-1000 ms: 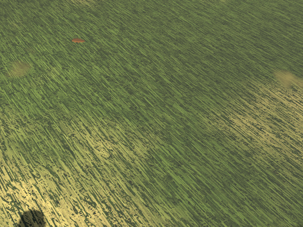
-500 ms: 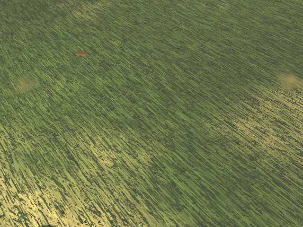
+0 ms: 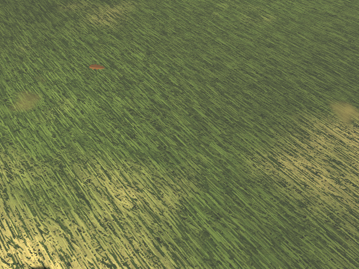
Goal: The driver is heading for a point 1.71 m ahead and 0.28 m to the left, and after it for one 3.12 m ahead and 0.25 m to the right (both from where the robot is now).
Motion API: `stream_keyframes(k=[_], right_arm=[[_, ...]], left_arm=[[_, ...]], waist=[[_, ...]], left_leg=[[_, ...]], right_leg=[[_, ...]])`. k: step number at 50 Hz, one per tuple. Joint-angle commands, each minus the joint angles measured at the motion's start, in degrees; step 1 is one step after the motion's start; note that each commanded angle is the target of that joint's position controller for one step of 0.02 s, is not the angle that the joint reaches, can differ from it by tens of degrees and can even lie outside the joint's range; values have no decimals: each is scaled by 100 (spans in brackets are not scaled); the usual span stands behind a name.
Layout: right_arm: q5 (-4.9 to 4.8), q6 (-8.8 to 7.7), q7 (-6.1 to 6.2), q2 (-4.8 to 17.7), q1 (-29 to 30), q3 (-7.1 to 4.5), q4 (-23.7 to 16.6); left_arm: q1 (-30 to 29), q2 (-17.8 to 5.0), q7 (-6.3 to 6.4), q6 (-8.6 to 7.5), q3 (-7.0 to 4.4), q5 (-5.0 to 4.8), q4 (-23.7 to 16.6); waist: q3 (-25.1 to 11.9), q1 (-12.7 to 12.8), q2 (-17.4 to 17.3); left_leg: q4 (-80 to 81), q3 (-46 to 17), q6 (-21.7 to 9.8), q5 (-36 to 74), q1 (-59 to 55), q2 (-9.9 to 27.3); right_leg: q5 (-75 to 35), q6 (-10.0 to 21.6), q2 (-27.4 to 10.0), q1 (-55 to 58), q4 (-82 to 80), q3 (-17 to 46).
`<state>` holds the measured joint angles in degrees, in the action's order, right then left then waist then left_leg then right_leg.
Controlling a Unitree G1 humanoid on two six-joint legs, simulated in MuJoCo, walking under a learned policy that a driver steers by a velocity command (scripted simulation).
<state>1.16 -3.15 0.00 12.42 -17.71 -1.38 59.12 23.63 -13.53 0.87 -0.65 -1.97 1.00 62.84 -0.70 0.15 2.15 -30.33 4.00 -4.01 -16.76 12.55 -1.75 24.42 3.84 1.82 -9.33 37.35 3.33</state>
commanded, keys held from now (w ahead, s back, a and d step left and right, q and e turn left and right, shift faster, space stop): w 0.34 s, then w+q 0.48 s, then q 0.14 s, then no key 0.04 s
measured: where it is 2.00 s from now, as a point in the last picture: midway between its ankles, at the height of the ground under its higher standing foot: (172, 235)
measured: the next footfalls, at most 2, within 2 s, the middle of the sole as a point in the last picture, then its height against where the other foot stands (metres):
right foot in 0.40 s outside the picture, level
left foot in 0.88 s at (147, 266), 0.14 m lower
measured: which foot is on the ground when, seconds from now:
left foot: down 0.00-0.40, up 0.42-0.86, down 0.88-1.00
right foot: up 0.00-0.38, down 0.40-0.88, up 0.90-1.00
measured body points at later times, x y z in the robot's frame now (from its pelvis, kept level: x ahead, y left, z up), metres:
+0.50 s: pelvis +0.24 -0.01 -0.02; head +0.26 +0.00 +0.43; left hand +0.29 +0.26 -0.16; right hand +0.22 -0.25 -0.17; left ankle +0.10 +0.10 -0.64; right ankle +0.24 -0.07 -0.73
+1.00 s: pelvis +0.54 +0.06 -0.14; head +0.60 +0.09 +0.30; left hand +0.46 +0.29 -0.29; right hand +0.72 -0.15 -0.28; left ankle +0.57 +0.11 -0.87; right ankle +0.48 -0.09 -0.72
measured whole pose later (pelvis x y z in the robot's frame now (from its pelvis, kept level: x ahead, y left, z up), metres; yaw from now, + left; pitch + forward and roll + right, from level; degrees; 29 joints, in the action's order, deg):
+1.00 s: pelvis +0.54 +0.06 -0.14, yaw +19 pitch +0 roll +1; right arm 1.7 -2.2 -0.7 12.2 -7.1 -3.1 53.8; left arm 16.6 -11.9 1.6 -4.2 -1.6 1.0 56.9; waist 9.4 1.8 1.7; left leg -27.4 4.7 -7.9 -9.7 17.5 -6.7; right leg 27.5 1.0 -3.8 -28.2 84.7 -0.7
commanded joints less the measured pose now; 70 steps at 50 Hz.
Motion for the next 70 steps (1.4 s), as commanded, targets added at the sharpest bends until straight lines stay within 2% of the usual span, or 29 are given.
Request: stream_keyframes(k=[1,4,10,16,18,20,21,22,23,24,29,30,34,41,43,44,45,46,47,48,49,50,52,55,60,62,63,66,70], right_arm=[[5,7,22,838,-1524,-199,288],[-33,-137,52,484,-772,-89,-6],[-85,-227,104,459,-1185,7,229],[57,-212,100,439,-1326,-14,241],[60,-207,78,498,-919,-31,133],[-39,-313,29,665,-311,-99,-25],[-73,-340,79,97,-1037,-72,-130],[-82,-311,138,407,-1215,-134,-107],[-49,-233,162,549,-686,-194,-213],[-76,-169,96,592,-333,-247,-234],[197,327,-137,274,251,-326,-554],[71,259,-160,264,790,-352,-737],[20,171,-387,-11,1161,-234,-836],[264,115,-393,375,2089,-182,-1061],[317,50,-314,585,371,-289,-431],[373,20,-291,750,-597,-377,-94],[278,16,-285,1393,-1068,-566,1],[104,-29,-272,1510,-1249,-563,-286],[-25,15,-164,1401,-949,-524,-473],[-33,70,-88,1108,-465,-438,-547],[0,111,136,1227,311,-442,-707],[-18,101,181,884,620,-334,-872],[8,-8,92,774,687,-275,-804],[-29,-106,-11,695,609,-269,-629],[-124,11,12,553,536,-203,-315],[6,74,71,570,-103,-244,-179],[-70,212,129,344,-949,-237,44],[25,413,147,440,187,-248,-247],[3,490,192,399,329,-221,-315]], left_arm=[[-1089,-581,-105,-265,-97,108,-783],[-917,-354,-214,-286,-69,57,-639],[-2111,-109,-246,-146,-7,7,-1161],[-1781,-437,-313,-106,-142,141,-994],[-940,-463,-251,-146,-229,137,-689],[980,-980,-195,-263,-450,186,-80],[663,-1280,-246,-339,-487,146,-228],[285,-1121,-272,-379,-426,-76,-382],[-171,-893,-257,-465,-393,-83,-464],[-675,-595,-238,-508,-304,-63,-568],[-400,-700,-79,-761,-316,57,-407],[-529,-457,-60,-857,-242,40,-392],[-517,-259,-43,-899,-117,33,-375],[715,-391,161,-595,-24,262,-148],[602,-505,209,-476,-58,138,-170],[389,-511,170,-434,-85,-27,-240],[489,-270,116,-422,-106,-118,-404],[277,-361,182,-501,-28,-286,-812],[-175,-691,167,-563,-63,-202,-1000],[-378,-765,135,-567,-110,-37,-994],[-257,-461,36,-444,-85,3,-1142],[-371,-635,6,-309,-125,179,-1056],[-220,-308,4,-122,-75,124,-989],[-279,-112,21,-217,-27,10,-991],[-321,-182,27,-340,-97,95,-847],[-152,-669,10,-402,-193,117,-805],[-175,-777,6,-340,-192,21,-860],[-758,-743,15,-114,-213,-4,-1029],[-1022,-665,27,42,-297,23,-1133]], waist=[[968,-474,-762],[916,-53,-543],[788,-156,-760],[514,33,-580],[308,485,-567],[-46,1493,-114],[-564,714,1182],[-430,502,551],[104,390,62],[643,172,-407],[905,-121,-228],[1003,-103,-166],[619,-46,70],[1302,556,-419],[430,-122,-405],[123,-670,-702],[-391,-594,-1681],[-1601,-946,-1229],[-1712,-932,-514],[-975,-647,-129],[-758,-34,-514],[-450,81,33],[-290,266,-69],[-507,172,-562],[-169,261,-445],[-154,101,497],[-731,-69,1411],[-328,-5,456],[-258,-73,424]], left_leg=[[2195,-3496,-860,-1761,-1713,2206],[2373,-1994,-593,412,-1255,1564],[2143,-776,-463,3209,-1163,993],[1158,-537,-659,4726,-1685,1423],[-31,-295,-518,5960,-782,1190],[-3066,-311,-335,3932,1027,599],[-5403,-318,-174,-1150,1957,-226],[-5538,-886,-215,-1034,2672,-118],[-5288,-993,-192,-666,2891,320],[-4506,-1045,-191,-429,2518,554],[-3344,-676,-18,730,2295,674],[-2600,-749,-33,1446,2628,699],[-703,-52,-188,4676,628,274],[1067,94,-147,3822,1845,353],[1425,233,-299,3927,183,148],[1910,161,-549,4737,-1198,323],[-334,-518,-1056,8469,-3616,1325],[-862,-1908,-1795,8753,-5292,2519],[-165,-2123,-1733,6823,-4910,2534],[198,-1911,-1473,6056,-3770,2150],[776,-2408,-1786,4447,-2600,2400],[1148,-2139,-1751,4785,-1336,2167],[1122,-1353,-1569,5980,-253,1520],[887,-699,-969,5740,-10,836],[370,-779,-483,3860,-5,869],[-768,-389,-75,1389,209,144],[-1854,-154,104,-1304,249,-366],[-2996,-583,205,-1885,1065,-211],[-2472,-476,381,-1238,1064,-137]], right_leg=[[12,240,-177,-3419,2261,-78],[-1036,82,-574,-2842,1914,-128],[-1726,-129,-181,-2343,303,-822],[-1999,333,-203,-2139,1047,-764],[-1452,548,184,-432,717,-1048],[-1583,778,-387,1887,-639,-153],[-2108,1311,-2109,2313,-1177,2215],[-2544,1763,-2462,2003,-1730,3168],[-1908,1682,-2524,1412,-1890,2711],[-1803,1322,-2154,473,-2206,1980],[-2396,1001,-1728,-219,-2252,454],[-1764,626,-1387,-86,-2267,-29],[-676,259,-819,-1148,-1996,-1038],[-1723,309,-1133,1061,221,-1012],[-3028,296,-1003,899,2397,-1088],[-2025,180,-670,-159,4384,-1341],[2305,-61,6,-2773,6650,-1556],[1887,-119,-313,-4526,6914,-382],[809,-106,-672,-4699,5928,-92],[333,-127,-760,-4456,5321,-211],[-207,-427,-811,-4212,4299,-107],[-298,-625,-908,-3183,3455,-185],[-615,-671,-699,-2047,2361,-381],[-1930,-346,-451,-1065,768,-529],[-2567,-35,-330,-243,-474,-489],[-6024,234,-1171,426,-941,623],[-7272,1235,-2199,600,-1091,1777],[-4023,1355,-1769,6,-1694,2071],[-2381,931,-1163,-377,-2042,1629]])
Keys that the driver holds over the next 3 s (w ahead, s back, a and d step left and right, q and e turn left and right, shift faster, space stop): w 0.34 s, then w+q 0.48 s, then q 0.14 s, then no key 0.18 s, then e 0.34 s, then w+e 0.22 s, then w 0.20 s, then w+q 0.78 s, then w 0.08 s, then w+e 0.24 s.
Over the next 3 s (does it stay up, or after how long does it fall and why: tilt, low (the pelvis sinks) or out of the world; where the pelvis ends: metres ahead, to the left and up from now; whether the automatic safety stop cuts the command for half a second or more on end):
stays up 1.26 0.14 -0.14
